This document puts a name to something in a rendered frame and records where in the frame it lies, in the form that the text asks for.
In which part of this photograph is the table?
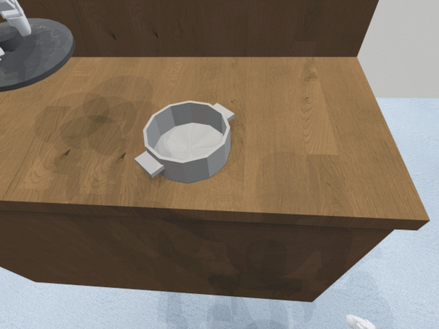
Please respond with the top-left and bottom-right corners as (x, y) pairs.
(0, 0), (430, 302)

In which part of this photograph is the knob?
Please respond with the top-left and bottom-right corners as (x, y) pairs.
(0, 25), (24, 51)

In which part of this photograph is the pot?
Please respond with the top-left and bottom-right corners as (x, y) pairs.
(135, 101), (235, 183)

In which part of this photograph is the robot right hand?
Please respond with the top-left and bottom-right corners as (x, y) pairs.
(346, 315), (375, 329)

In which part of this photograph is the robot left hand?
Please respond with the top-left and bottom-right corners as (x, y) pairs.
(0, 0), (31, 60)

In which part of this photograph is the lid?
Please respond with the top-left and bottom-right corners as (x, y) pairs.
(0, 18), (75, 92)

